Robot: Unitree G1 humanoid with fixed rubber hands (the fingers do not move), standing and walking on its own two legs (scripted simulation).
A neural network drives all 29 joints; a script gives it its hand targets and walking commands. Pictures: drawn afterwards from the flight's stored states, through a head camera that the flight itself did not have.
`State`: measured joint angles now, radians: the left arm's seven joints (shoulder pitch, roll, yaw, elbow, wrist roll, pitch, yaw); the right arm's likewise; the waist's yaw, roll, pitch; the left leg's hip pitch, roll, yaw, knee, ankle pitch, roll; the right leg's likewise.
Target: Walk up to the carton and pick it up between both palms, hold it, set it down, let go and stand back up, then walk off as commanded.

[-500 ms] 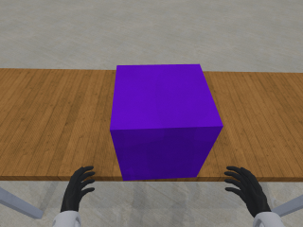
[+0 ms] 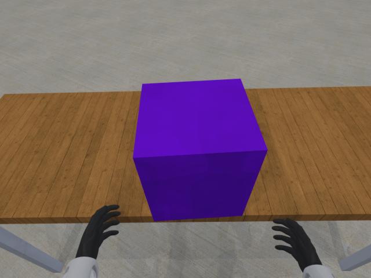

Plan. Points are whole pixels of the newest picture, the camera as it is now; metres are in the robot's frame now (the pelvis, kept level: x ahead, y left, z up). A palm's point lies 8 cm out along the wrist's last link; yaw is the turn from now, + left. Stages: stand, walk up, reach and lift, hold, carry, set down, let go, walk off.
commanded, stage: set down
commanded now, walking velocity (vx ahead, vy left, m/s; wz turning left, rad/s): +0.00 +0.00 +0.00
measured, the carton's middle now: (195, 153) +0.37 -0.01 +0.08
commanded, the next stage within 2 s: let go in 0.14 s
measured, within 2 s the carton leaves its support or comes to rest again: neither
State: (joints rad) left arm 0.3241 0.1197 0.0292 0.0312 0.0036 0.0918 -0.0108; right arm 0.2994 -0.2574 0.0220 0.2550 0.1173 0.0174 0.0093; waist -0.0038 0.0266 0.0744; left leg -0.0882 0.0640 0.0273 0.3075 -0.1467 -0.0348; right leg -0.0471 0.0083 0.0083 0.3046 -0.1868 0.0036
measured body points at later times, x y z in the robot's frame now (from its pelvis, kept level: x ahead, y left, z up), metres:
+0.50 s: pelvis -0.04 +0.00 +0.00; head -0.07 -0.01 +0.45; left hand +0.21 +0.21 +0.01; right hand +0.16 -0.22 -0.05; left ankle +0.02 +0.15 -0.75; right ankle -0.01 -0.12 -0.75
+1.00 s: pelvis -0.08 +0.02 -0.02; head -0.06 +0.06 +0.42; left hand +0.13 +0.27 -0.09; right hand +0.03 -0.28 -0.09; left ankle -0.06 +0.13 -0.75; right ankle -0.09 -0.10 -0.72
